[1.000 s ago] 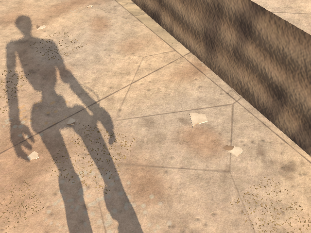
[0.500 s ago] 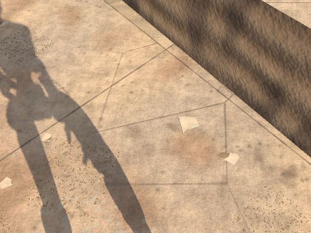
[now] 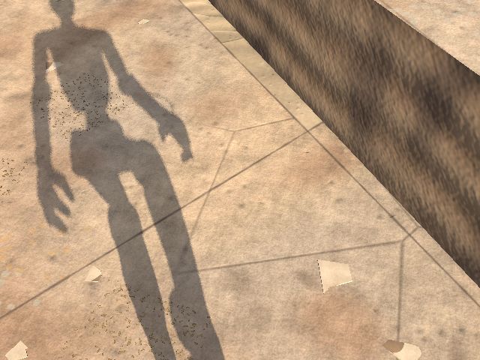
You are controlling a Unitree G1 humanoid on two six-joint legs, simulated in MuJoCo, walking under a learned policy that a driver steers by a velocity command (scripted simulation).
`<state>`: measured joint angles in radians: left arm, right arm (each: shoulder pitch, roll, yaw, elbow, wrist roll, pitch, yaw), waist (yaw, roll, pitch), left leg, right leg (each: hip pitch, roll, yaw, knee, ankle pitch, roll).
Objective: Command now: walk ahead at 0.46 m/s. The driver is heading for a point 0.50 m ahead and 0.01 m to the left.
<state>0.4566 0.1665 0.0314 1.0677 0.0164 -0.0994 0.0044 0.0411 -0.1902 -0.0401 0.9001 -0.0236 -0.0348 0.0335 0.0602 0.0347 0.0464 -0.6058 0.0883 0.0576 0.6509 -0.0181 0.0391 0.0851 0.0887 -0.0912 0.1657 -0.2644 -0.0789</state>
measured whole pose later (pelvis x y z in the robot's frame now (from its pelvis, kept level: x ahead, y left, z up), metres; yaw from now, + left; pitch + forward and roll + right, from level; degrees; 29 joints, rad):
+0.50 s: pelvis +0.17 +0.03 +0.00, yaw +0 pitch -1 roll +1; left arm 0.22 0.17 0.02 1.06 0.02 0.02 0.03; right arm 0.29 -0.16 0.00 1.05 -0.02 -0.05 -0.01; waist -0.01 -0.03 0.03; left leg -0.22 -0.06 0.12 0.40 -0.17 0.09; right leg -0.30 -0.05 0.00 0.59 -0.27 -0.02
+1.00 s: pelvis +0.20 +0.01 +0.01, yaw +0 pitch -2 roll +0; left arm 0.29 0.13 -0.01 1.15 0.00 -0.02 0.05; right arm 0.30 -0.14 0.00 1.14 -0.01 -0.01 -0.04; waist -0.01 0.00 0.03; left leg -0.14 -0.01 0.08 0.37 -0.20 0.04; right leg -0.13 0.01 -0.03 0.38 -0.22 -0.02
